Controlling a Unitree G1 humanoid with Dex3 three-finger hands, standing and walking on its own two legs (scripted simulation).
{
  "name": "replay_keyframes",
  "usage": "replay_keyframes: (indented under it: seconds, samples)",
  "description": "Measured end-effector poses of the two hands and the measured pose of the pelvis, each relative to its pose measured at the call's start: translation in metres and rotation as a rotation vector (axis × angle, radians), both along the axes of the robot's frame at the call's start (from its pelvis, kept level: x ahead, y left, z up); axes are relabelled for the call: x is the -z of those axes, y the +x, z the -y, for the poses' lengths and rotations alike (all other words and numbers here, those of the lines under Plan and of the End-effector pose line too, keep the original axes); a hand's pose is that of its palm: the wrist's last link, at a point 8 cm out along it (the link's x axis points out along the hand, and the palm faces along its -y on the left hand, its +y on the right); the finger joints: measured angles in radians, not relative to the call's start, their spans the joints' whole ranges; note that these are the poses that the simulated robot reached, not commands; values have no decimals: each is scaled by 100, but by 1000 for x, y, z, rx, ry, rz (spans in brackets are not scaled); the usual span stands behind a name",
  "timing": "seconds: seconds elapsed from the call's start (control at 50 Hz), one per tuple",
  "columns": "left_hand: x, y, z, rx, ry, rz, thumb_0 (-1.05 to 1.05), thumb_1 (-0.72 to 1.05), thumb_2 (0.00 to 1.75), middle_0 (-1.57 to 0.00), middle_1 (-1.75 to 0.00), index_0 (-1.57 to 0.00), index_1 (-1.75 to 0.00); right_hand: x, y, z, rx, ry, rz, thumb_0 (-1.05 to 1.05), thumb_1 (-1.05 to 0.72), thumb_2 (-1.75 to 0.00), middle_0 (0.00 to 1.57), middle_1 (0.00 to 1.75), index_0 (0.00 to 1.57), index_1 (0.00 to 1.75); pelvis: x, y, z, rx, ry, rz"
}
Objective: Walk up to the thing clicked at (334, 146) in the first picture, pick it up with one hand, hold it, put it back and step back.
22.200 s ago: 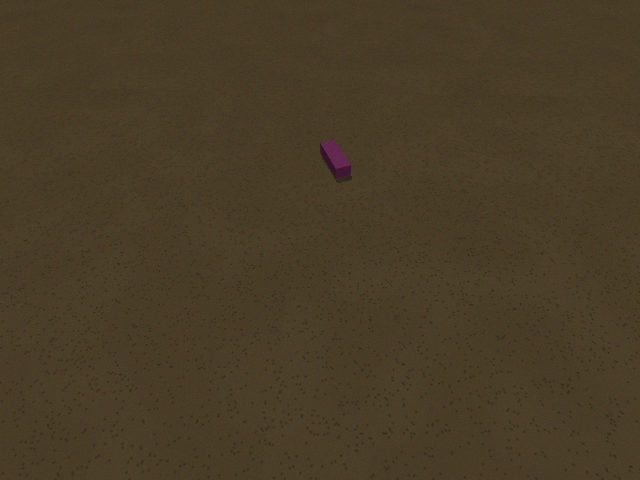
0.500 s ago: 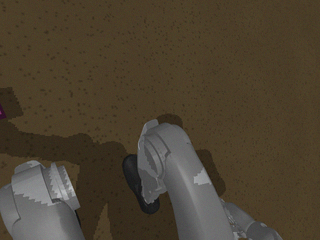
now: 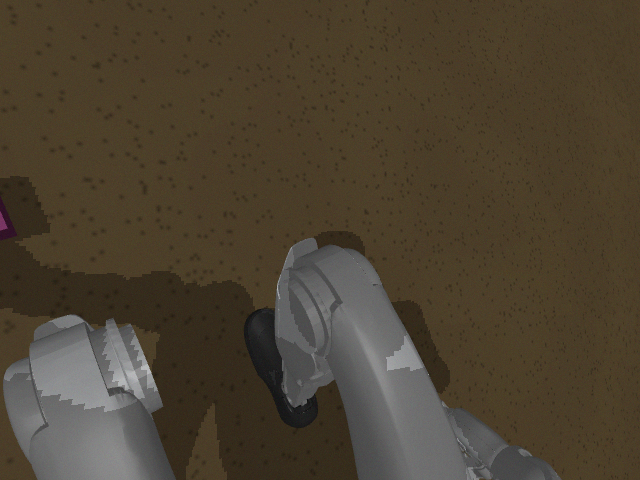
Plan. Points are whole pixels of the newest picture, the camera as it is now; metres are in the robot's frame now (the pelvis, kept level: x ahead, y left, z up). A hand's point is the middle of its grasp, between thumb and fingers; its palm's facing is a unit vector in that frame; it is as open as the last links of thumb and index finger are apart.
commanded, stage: close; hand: left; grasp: from above
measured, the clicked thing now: out of the picture +0.44 +0.34 -0.27
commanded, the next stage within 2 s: settle in 0.72 s
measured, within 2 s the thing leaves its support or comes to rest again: leaves its support in 1.20 s
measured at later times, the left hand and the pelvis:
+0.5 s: hand out of the picture +0.42 +0.34 -0.25, palm faces -0.45 -0.13 -0.88, open 11.0 cm; pelvis +0.00 +0.00 +0.00, yaw +0 degrees
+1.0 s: hand out of the picture +0.43 +0.34 -0.25, palm faces -0.45 -0.14 -0.88, open 10.9 cm; pelvis +0.00 +0.00 +0.01, yaw +0 degrees
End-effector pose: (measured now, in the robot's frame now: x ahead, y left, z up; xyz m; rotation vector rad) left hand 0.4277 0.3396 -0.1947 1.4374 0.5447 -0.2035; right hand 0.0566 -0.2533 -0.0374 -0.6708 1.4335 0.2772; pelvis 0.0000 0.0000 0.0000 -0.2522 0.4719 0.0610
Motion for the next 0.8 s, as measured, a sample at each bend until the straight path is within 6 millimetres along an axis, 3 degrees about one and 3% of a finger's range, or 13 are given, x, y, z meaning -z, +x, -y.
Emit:
replay_keyframes:
  seconds: [0.8]
  samples:
    - [-3,3,0,-16,13,4,0,-10,65,-50,-80,-53,-75,-2,0,-5,-22,19,6,1,-90,-90,20,30,20,30,-4,-2,0,1,-1,3]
